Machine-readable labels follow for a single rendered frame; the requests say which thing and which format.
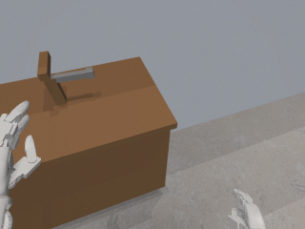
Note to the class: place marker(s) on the tap lever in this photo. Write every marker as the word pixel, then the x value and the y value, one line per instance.
pixel 76 75

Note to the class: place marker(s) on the counter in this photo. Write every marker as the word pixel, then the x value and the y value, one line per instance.
pixel 102 141

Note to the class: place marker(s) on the robot right hand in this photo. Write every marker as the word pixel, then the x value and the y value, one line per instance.
pixel 248 218

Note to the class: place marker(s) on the left robot forearm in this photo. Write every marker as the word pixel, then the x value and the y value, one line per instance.
pixel 6 219

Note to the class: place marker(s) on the robot left hand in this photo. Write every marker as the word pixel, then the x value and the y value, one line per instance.
pixel 11 126

